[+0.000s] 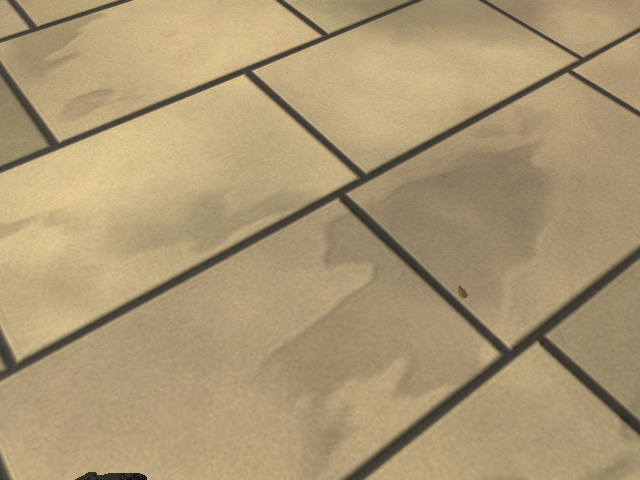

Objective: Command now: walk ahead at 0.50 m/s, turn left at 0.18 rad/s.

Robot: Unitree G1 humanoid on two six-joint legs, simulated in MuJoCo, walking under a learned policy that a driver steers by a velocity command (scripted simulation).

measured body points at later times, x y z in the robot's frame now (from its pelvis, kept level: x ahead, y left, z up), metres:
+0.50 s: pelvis +0.27 -0.04 +0.00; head +0.30 -0.04 +0.45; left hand +0.27 +0.23 -0.12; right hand +0.48 -0.27 -0.09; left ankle +0.44 +0.11 -0.70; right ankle +0.19 -0.13 -0.74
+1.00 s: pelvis +0.39 -0.02 -0.01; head +0.39 -0.03 +0.44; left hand +0.45 +0.24 -0.14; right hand +0.51 -0.27 -0.14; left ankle +0.45 +0.09 -0.74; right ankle +0.39 -0.16 -0.74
